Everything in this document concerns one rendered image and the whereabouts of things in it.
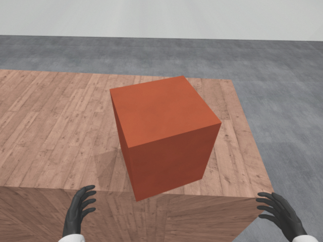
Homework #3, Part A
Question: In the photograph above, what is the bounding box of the left robot hand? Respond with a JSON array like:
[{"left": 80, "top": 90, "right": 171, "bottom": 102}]
[{"left": 62, "top": 185, "right": 96, "bottom": 238}]

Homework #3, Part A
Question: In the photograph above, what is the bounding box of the carton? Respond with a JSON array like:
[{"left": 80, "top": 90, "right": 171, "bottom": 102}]
[{"left": 110, "top": 76, "right": 222, "bottom": 202}]

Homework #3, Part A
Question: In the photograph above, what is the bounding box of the right robot hand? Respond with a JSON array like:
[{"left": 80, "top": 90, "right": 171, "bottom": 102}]
[{"left": 256, "top": 192, "right": 307, "bottom": 242}]

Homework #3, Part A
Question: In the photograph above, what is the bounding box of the pedestal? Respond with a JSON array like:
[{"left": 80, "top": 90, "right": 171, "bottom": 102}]
[{"left": 0, "top": 69, "right": 274, "bottom": 242}]

